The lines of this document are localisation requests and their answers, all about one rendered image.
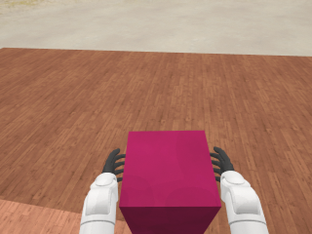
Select robot right hand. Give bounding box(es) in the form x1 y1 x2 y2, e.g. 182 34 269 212
210 146 235 182

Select right robot forearm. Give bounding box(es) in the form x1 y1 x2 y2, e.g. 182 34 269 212
220 171 269 234

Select carton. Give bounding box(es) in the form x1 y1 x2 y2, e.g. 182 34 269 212
119 130 221 234

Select robot left hand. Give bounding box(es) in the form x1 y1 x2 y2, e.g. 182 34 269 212
101 148 126 182

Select left robot forearm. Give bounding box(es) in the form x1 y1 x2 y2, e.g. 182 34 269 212
79 173 119 234

